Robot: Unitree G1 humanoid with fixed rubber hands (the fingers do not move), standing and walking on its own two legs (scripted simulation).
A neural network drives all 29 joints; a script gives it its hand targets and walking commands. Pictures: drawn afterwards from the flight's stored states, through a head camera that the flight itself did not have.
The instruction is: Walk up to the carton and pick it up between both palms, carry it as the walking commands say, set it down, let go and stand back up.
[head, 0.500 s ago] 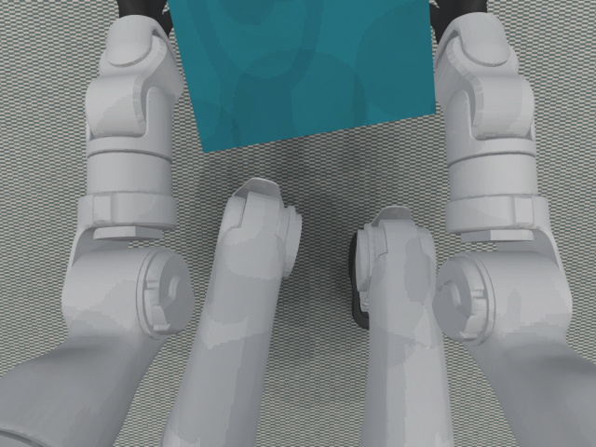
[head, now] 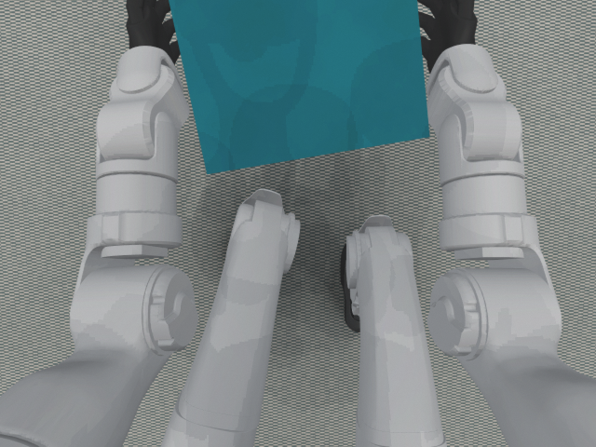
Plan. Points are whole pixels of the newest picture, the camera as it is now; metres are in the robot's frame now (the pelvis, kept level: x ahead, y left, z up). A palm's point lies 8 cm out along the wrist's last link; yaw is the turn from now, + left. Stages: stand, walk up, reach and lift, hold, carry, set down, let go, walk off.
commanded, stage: reach and lift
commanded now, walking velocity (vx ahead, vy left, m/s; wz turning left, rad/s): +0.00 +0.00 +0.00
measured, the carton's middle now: (306, 81) +0.49 +0.07 -0.15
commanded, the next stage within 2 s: none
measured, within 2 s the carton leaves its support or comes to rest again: neither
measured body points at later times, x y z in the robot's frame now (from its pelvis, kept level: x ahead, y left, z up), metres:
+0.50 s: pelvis +0.01 +0.00 +0.05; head +0.29 +0.03 +0.39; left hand +0.47 +0.22 -0.03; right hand +0.52 -0.07 -0.02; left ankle +0.18 +0.15 -0.48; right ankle +0.13 -0.12 -0.48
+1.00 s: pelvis +0.01 -0.01 +0.11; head +0.26 +0.04 +0.48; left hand +0.45 +0.22 +0.04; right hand +0.50 -0.08 +0.05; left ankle +0.18 +0.15 -0.48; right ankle +0.13 -0.12 -0.48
